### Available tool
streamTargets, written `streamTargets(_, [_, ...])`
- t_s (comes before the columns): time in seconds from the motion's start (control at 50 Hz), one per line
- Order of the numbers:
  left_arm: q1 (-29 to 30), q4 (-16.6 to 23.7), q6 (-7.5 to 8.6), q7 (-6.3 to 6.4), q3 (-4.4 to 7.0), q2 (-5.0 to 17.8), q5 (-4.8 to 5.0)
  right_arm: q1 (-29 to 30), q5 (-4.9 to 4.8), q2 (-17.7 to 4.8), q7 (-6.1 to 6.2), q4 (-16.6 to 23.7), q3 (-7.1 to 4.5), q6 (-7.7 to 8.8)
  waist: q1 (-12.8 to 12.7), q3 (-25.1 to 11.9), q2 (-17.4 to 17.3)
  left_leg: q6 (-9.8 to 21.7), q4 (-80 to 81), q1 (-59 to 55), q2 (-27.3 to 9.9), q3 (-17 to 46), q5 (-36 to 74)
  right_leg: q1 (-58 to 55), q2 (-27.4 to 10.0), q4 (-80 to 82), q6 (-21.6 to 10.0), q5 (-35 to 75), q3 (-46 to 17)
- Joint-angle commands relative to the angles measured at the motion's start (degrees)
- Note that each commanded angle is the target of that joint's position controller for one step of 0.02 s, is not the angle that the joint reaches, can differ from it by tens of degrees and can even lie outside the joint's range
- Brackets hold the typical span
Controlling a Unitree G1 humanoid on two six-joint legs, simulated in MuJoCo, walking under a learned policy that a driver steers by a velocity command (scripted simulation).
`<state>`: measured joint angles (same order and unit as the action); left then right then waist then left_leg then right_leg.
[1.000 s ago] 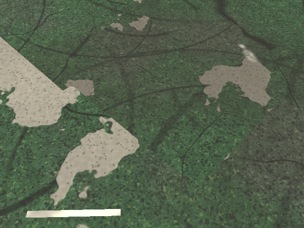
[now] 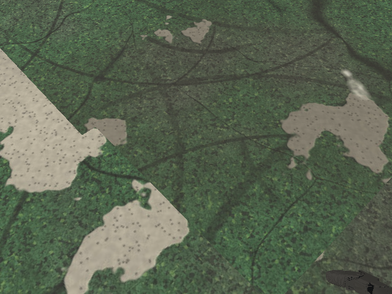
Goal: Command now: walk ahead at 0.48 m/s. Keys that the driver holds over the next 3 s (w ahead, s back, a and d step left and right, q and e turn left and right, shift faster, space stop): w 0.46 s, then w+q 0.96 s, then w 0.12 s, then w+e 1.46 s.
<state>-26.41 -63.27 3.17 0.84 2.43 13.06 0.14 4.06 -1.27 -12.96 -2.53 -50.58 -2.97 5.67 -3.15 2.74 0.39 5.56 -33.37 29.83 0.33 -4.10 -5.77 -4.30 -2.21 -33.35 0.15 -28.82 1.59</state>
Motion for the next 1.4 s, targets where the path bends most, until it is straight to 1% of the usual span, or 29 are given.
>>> streamTargets(0.02, [-1.30, 4.61, 3.48, -1.04, -0.30, 2.94, 1.61, -27.07, 0.47, -12.45, 0.56, -5.52, -3.42, -0.44, 11.00, -23.15, -11.33, 14.30, 18.03, -53.57, -21.59, 48.42, -22.91, 42.72, 4.09, -46.07, -2.08, -2.66, -9.74])
streamTargets(0.04, [4.99, 7.13, 4.49, -1.06, 0.76, 6.49, 3.12, -20.78, 0.23, -10.02, 0.69, -4.55, -2.66, 0.08, 9.62, -13.09, -9.94, 11.40, 18.92, -45.13, -20.04, 39.27, -19.60, 47.62, 0.97, -47.70, -3.30, 1.14, -8.11])
streamTargets(0.08, [9.37, 8.01, 4.61, 0.01, 1.58, 7.33, 1.98, -12.10, 1.29, -5.96, 0.33, -2.83, -1.31, 1.05, 5.33, -5.87, -1.76, 8.73, 21.40, -26.92, -16.22, 25.54, -6.17, 41.68, -4.55, -41.30, -3.87, 10.50, -6.24])
streamTargets(0.12, [6.18, 7.54, 2.91, 0.29, 1.79, 4.78, 1.35, -11.19, 1.92, -3.98, 0.01, -3.63, -0.59, 1.34, 1.90, -4.88, -3.82, 8.03, 24.16, -19.25, -13.41, 19.29, -3.24, 35.49, -6.71, -36.93, -4.02, 12.73, -6.70])
streamTargets(0.16, [7.33, 8.38, 1.79, 0.46, 1.82, 3.76, 1.22, -13.30, 1.55, -5.48, 0.56, -4.71, -0.71, 1.31, 1.24, -2.31, -3.89, 8.73, 26.78, -15.58, -12.94, 16.06, -2.27, 36.29, -7.58, -32.39, -3.21, 13.40, -5.80])
streamTargets(0.26, [18.82, 12.56, 1.69, 0.11, 2.18, 4.75, 0.15, -19.18, 1.43, -8.56, 2.62, -5.83, -1.17, 0.83, 3.60, 0.48, -2.43, 7.76, 28.58, -19.03, -11.79, 11.31, 2.78, 44.32, -7.38, -15.38, -0.60, 29.03, -4.46])
streamTargets(0.34, [27.37, 14.74, 2.12, -0.93, 1.33, 3.47, 0.68, -24.13, 0.67, -9.14, 2.99, -6.98, -1.18, 0.43, 6.58, 1.46, -2.67, 5.95, 28.08, -22.08, -10.45, 7.47, 4.16, 41.28, -4.39, -3.08, -0.46, 36.09, -1.44])
streamTargets(0.42, [33.01, 17.32, 2.58, -2.39, 0.86, 3.98, 1.16, -28.25, 0.37, -9.64, 3.11, -8.72, -1.57, -0.82, 7.97, 2.84, -2.95, 5.63, 24.08, -31.43, -13.90, 7.86, 6.58, 43.83, -3.28, 2.44, -1.67, 31.61, -1.57])
streamTargets(0.48, [30.00, 17.62, 3.12, -3.07, 1.64, 6.49, 1.24, -27.33, 0.28, -10.73, 3.29, -8.64, -2.16, -1.73, 4.86, 0.57, -4.85, 4.08, 17.93, -34.87, -15.51, 8.56, 19.09, 36.89, -1.11, 4.96, -3.94, 25.01, -0.62])
streamTargets(0.52, [13.44, 13.06, 3.45, -2.47, 4.20, 11.35, 0.90, -24.93, 0.50, -9.40, 3.15, -7.44, -1.54, -2.14, -3.38, -9.54, -4.63, 1.59, -0.30, -28.28, -10.80, 5.91, 30.16, 12.84, 0.44, 5.26, -6.94, 26.25, 0.20])
streamTargets(0.54, [2.41, 11.22, 3.31, -1.72, 5.40, 16.40, -0.03, -25.66, 1.74, -6.96, 3.09, -5.58, -0.46, -1.96, -5.96, -19.56, 3.30, -0.55, -19.83, -14.91, -6.08, 3.14, 10.30, -5.99, -12.37, 3.68, -10.50, 26.58, -14.05])
streamTargets(0.56, [1.26, 10.14, 3.05, -2.21, 5.40, 17.79, -0.31, -33.13, 0.44, 0.42, 2.58, -6.06, 1.34, -0.69, -1.60, -26.83, 18.22, -3.11, -36.65, 5.31, 3.31, 6.43, -27.01, -21.33, -23.48, 12.44, -18.43, 15.41, -40.17])
streamTargets(0.58, [3.14, 10.90, 3.18, -2.16, 3.83, 11.60, -0.01, -28.48, -1.22, -7.13, 2.61, -6.56, -0.45, 0.23, -3.51, -21.92, 10.32, -2.35, -42.63, 10.63, 0.08, 12.83, -26.82, -17.00, -21.19, 15.27, -15.68, 10.31, -38.59])
streamTargets(0.6, [8.19, 11.83, 3.40, -1.87, 3.02, 9.08, 0.08, -23.32, -2.04, -9.33, 2.70, -4.87, -1.23, 0.66, -2.70, -13.58, 7.93, -1.64, -42.76, 13.21, -2.68, 11.43, -21.19, -8.77, -19.51, 16.31, -12.76, 13.52, -28.75])
streamTargets(0.64, [15.08, 12.49, 3.82, -2.07, 1.98, 5.60, -0.49, -20.26, -1.00, -7.86, 3.56, -4.78, -1.87, -0.10, 0.78, -5.98, 2.28, -1.84, -37.41, 8.23, -7.03, 10.29, -12.56, 5.81, -15.01, 20.57, -10.03, 21.80, -16.13])
streamTargets(0.68, [16.14, 11.72, 4.04, -2.03, 1.87, 4.65, -1.17, -23.23, -1.05, -4.72, 3.27, -5.22, -1.87, -1.67, 3.35, -4.70, 5.07, -2.06, -34.90, 3.34, -8.88, 10.47, -9.59, 11.38, -13.45, 23.43, -9.86, 24.71, -9.86])
streamTargets(0.82, [13.30, 10.19, 3.68, 0.13, 2.89, 7.83, -1.39, -14.71, -0.15, -3.75, 2.37, -0.69, -2.30, -3.09, 3.35, 0.01, 2.46, -3.64, -19.93, 11.15, -8.56, 9.79, 4.95, 10.90, -12.37, 26.77, -9.54, 32.52, 3.20])
streamTargets(0.96, [7.21, 8.92, 1.74, 1.03, 3.78, 10.01, 0.02, -2.21, 0.04, -2.45, -0.24, 5.54, -1.12, -2.94, -0.42, 3.61, 1.22, -1.72, -5.59, 13.11, -6.49, 2.20, 5.52, 0.07, -14.71, 23.57, -8.28, 39.30, 10.25])
streamTargets(1.02, [8.97, 9.87, 0.62, 1.29, 4.47, 12.26, 0.74, -3.81, -0.25, -4.70, -1.08, 7.28, -2.09, -3.16, 2.56, 0.52, 3.99, 0.94, -4.39, 5.41, -2.23, -2.28, -2.40, -2.88, -15.40, 15.16, -6.76, 62.12, 12.58])
streamTargets(1.06, [11.14, 10.83, -0.22, 1.47, 4.76, 13.80, 1.12, -14.52, -0.67, -8.79, -0.94, 5.60, -4.27, -3.34, 9.08, -5.66, 5.41, 3.84, -2.42, -9.30, 2.37, -4.43, -5.12, -0.90, -14.12, -0.70, -5.08, 73.52, 13.66])
streamTargets(1.08, [11.70, 11.41, -0.18, 1.47, 4.53, 13.54, 1.08, -23.79, -0.72, -12.66, -0.02, 3.24, -6.39, -3.50, 13.71, -10.48, 3.08, 6.22, 2.01, -25.03, 3.17, -1.19, -1.89, 7.65, -11.67, -15.07, -2.60, 64.38, 14.17])
streamTargets(1.1, [10.16, 13.48, 0.62, 1.18, 2.89, 7.24, -1.06, -27.33, -0.58, -18.34, 1.22, 2.05, -7.66, -3.91, 10.80, -13.55, -9.95, 11.27, 3.51, -40.64, -9.45, 21.01, -2.41, 28.00, -5.07, -34.83, 0.31, 21.23, 13.23])
streamTargets(1.12, [8.27, 16.35, 3.30, 0.32, 1.40, 4.04, 0.05, -26.41, 0.28, -19.82, 0.73, 4.23, -7.14, -2.87, 7.01, -22.56, -13.61, 21.53, 13.99, -52.37, -19.78, 53.05, -11.13, 43.73, 5.35, -48.51, 1.52, -7.02, -0.86])
streamTargets(1.14, [16.09, 17.91, 5.27, -0.47, 2.39, 8.40, 2.44, -26.86, 0.70, -14.92, 0.43, 4.13, -5.70, -2.21, 10.09, -19.04, -6.32, 17.71, 17.61, -51.57, -18.59, 48.55, -10.06, 50.61, 2.18, -49.64, 0.00, -3.24, -7.06])
streamTargets(1.16, [17.97, 18.45, 6.22, -0.73, 2.37, 8.61, 3.00, -24.22, 0.40, -12.09, 0.53, 4.20, -5.01, -1.57, 8.72, -12.27, -4.66, 15.29, 17.22, -44.50, -16.55, 39.08, -6.18, 52.21, -0.46, -45.56, -1.46, 2.28, -6.46])
streamTargets(1.18, [17.56, 17.25, 6.36, -0.22, 2.58, 8.49, 1.65, -19.44, 0.10, -10.21, 0.53, 5.32, -4.43, -1.21, 5.75, -8.67, 0.15, 12.98, 17.11, -35.49, -13.68, 32.23, -1.06, 48.24, -3.13, -40.43, -1.51, 6.50, -6.42])
streamTargets(1.22, [15.95, 16.81, 4.86, 0.03, 3.63, 9.79, 0.11, -15.18, 0.63, -7.47, 0.98, 7.03, -3.38, -1.07, 2.26, -6.60, -0.85, 11.54, 18.99, -24.57, -10.66, 25.75, 6.77, 40.39, -5.45, -34.03, -0.45, 10.30, -6.61])
streamTargets(1.3, [20.56, 19.35, 2.93, 0.37, 3.17, 7.24, -1.00, -18.64, 0.28, -11.02, 2.65, 6.87, -4.14, -0.86, 2.60, -4.25, -1.61, 11.18, 20.93, -18.55, -8.29, 20.71, 13.69, 40.20, -4.30, -21.87, 2.77, 17.52, -4.48])
streamTargets(1.4, [30.58, 22.73, 3.41, -0.55, 2.14, 5.42, -0.27, -22.62, 0.00, -10.80, 3.54, 6.43, -3.96, -1.75, 6.65, -2.29, -5.25, 7.13, 19.84, -16.52, -4.77, 18.42, 5.96, 36.49, 0.21, -1.18, 2.96, 33.40, -3.62])
